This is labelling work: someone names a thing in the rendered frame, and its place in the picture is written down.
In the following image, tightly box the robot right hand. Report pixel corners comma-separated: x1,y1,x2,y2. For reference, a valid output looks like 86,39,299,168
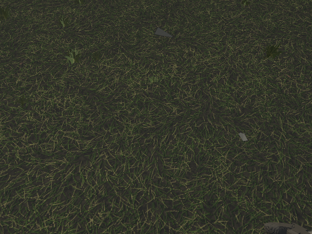
264,222,311,234

